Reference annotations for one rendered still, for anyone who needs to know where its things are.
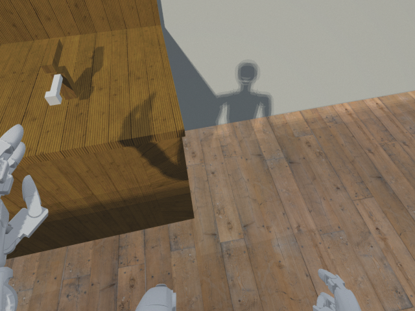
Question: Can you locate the robot left hand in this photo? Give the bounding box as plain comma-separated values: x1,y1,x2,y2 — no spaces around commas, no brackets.
0,124,48,267

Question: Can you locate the robot left forearm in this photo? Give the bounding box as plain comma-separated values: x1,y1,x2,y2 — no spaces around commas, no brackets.
0,267,18,311

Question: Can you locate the tap lever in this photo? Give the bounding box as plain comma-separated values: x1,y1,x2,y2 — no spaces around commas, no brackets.
45,74,63,106

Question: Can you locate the robot left thigh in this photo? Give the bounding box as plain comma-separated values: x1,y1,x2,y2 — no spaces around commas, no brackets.
135,286,176,311

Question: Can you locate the robot right hand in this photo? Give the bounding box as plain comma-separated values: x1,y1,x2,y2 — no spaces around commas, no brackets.
313,269,361,311

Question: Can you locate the counter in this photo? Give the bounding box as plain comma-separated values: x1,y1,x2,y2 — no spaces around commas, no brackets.
0,0,195,259

